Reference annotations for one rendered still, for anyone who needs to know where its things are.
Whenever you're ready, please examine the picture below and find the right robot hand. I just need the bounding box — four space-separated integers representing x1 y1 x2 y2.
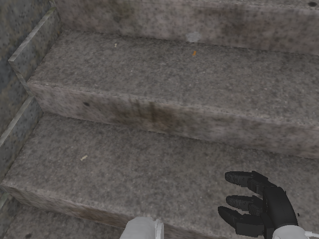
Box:
217 170 300 239

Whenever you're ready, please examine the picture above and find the robot left thigh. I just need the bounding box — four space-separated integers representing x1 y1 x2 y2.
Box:
120 216 164 239

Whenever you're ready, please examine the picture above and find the robot right forearm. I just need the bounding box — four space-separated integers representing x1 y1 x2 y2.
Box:
272 225 310 239

